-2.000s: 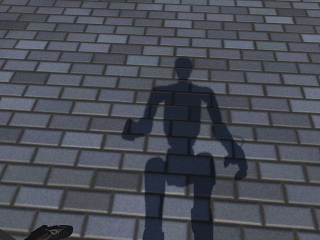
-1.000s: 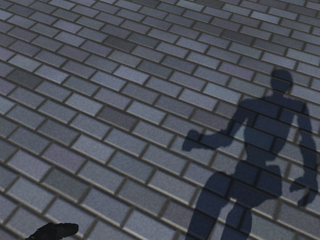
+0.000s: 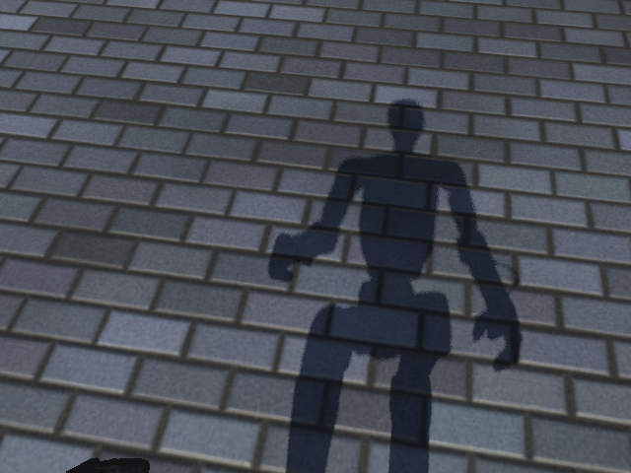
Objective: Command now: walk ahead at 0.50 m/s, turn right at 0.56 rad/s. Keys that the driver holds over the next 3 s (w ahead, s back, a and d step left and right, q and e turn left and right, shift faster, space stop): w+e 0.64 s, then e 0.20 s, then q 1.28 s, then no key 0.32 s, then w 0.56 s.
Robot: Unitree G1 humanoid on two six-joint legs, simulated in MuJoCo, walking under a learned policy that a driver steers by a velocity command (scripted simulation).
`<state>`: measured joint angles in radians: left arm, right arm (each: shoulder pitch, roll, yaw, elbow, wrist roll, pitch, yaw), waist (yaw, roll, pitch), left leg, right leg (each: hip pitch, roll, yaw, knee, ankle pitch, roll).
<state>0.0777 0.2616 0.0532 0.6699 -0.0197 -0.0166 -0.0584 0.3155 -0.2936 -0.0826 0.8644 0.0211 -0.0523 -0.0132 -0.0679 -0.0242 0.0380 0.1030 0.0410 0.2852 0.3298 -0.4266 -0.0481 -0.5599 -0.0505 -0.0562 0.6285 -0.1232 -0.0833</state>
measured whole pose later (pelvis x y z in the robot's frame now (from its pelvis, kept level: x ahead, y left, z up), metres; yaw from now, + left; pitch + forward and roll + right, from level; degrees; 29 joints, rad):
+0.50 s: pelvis +0.29 -0.01 +0.00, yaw -18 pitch +2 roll -1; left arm 0.40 0.30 0.09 0.73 -0.02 -0.03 0.02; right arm 0.02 -0.28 -0.04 0.70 0.00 -0.12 0.03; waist 0.08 0.04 0.00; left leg -0.46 0.00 -0.07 0.46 -0.03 -0.01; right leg -0.07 0.10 0.22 0.50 -0.45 -0.05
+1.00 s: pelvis +0.49 -0.09 +0.00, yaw -32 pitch +2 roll +2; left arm 0.08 0.27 0.06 0.59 0.03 -0.02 -0.02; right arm 0.23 -0.31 -0.06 0.87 0.01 -0.05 0.00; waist -0.06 -0.01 0.07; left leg -0.14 0.05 0.12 0.64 -0.49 -0.02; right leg -0.47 -0.01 -0.01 0.53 -0.06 -0.05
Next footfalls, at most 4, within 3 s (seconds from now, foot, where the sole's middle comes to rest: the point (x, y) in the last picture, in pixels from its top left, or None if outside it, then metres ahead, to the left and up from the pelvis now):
0.02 right None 0.18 -0.10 -0.76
0.50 left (290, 460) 0.49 0.06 -0.76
0.96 right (438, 413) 0.56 -0.26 -0.76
1.40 left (320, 402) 0.60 -0.01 -0.76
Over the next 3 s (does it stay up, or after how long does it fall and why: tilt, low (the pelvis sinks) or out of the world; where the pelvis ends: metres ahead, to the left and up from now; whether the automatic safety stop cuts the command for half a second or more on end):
stays up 0.69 -0.09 0.03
